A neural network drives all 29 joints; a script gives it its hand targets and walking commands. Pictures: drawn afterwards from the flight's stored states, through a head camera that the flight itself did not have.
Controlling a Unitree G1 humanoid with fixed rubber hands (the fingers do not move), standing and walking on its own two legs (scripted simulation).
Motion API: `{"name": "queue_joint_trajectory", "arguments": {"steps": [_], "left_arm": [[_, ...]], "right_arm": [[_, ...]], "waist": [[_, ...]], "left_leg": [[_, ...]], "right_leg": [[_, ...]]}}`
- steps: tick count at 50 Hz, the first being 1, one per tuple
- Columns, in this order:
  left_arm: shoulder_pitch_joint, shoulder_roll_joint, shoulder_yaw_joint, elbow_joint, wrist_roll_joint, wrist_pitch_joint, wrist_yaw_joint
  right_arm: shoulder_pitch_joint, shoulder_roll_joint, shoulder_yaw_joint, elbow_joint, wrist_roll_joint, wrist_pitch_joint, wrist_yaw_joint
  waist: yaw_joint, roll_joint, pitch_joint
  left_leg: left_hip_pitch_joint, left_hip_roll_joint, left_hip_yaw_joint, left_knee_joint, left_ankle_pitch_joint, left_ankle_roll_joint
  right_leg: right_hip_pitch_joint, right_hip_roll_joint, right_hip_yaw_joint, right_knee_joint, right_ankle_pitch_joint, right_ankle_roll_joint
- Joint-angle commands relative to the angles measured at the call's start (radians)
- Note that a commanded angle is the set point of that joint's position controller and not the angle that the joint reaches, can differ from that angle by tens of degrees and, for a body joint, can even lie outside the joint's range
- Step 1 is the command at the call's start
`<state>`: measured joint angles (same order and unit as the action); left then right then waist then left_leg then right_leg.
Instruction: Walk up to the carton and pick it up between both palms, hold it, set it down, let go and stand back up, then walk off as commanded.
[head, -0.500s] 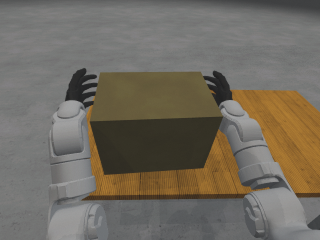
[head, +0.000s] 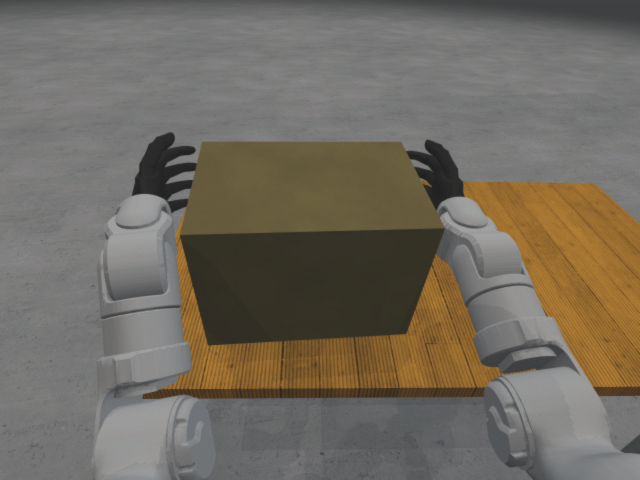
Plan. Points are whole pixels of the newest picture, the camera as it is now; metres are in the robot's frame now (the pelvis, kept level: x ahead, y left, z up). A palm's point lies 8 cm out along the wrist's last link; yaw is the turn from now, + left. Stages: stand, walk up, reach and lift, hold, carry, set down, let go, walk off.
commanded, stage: hold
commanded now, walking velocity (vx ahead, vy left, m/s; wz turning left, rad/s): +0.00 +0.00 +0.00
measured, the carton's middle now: (307, 240) +0.36 +0.00 +0.17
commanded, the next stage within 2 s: none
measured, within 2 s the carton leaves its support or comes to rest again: neither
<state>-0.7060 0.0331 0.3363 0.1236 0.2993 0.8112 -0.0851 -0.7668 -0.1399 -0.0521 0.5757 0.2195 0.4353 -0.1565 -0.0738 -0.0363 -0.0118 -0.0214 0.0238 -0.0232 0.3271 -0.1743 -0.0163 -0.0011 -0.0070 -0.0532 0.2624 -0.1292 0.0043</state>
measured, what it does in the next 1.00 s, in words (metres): stands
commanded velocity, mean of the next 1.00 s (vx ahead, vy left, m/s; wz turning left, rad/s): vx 0.00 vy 0.00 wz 0.00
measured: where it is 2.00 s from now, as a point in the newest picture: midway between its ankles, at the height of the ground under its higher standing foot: outside the picture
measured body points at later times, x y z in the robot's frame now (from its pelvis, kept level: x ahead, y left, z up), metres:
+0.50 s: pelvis +0.00 +0.00 +0.00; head -0.05 +0.02 +0.45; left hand +0.38 +0.18 +0.23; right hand +0.39 -0.17 +0.21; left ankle +0.01 +0.13 -0.75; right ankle +0.02 -0.12 -0.75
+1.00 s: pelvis +0.00 +0.00 +0.00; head -0.05 +0.02 +0.45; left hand +0.38 +0.18 +0.23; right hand +0.39 -0.17 +0.21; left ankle +0.01 +0.13 -0.75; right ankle +0.02 -0.12 -0.75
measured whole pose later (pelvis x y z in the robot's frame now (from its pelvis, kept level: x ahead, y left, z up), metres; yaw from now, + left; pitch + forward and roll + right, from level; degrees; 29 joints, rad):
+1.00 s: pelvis +0.00 +0.00 +0.00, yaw +0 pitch -8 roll -1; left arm -0.69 0.03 0.33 0.10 0.30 0.81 -0.08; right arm -0.75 -0.14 -0.04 0.56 0.23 0.44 -0.16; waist -0.08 -0.04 -0.01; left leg -0.02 0.02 -0.03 0.33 -0.18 -0.02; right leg 0.01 0.00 -0.04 0.26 -0.13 0.00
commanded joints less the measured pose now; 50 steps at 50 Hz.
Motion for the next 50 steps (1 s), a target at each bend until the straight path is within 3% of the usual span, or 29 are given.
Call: {"name": "queue_joint_trajectory", "arguments": {"steps": [1,31,50], "left_arm": [[-0.635,-0.486,-0.444,-0.076,-0.179,-0.073,-0.127],[-0.606,-0.488,-0.464,-0.122,-0.186,-0.071,-0.122],[-0.619,-0.486,-0.457,-0.105,-0.184,-0.070,-0.126]], "right_arm": [[-0.782,0.567,0.309,-0.317,0.120,-0.045,0.130],[-0.754,0.556,0.329,-0.358,0.140,-0.040,0.124],[-0.766,0.560,0.323,-0.345,0.134,-0.037,0.125]], "waist": [[-0.005,0.054,-0.350],[-0.012,0.059,-0.360],[-0.010,0.054,-0.354]], "left_leg": [[-0.006,-0.073,0.058,-0.042,0.211,-0.005],[0.026,-0.074,0.053,-0.023,0.282,-0.018],[0.013,-0.075,0.055,-0.031,0.249,-0.013]], "right_leg": [[0.141,0.075,-0.004,-0.009,0.113,0.019],[0.146,0.080,-0.001,-0.008,0.160,0.020],[0.143,0.077,0.001,-0.010,0.144,0.019]]}}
